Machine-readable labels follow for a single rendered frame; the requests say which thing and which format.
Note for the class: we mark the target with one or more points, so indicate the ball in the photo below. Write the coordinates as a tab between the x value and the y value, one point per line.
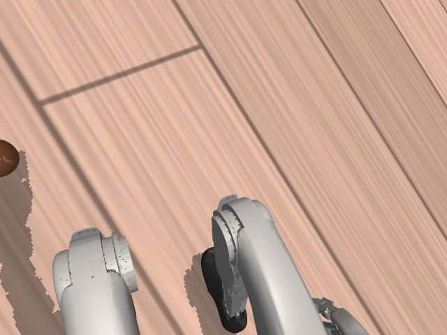
9	158

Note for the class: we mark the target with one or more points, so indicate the right robot hand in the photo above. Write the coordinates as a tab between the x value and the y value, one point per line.
342	322

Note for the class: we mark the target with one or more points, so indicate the right robot foot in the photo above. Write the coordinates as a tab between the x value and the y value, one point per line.
214	287

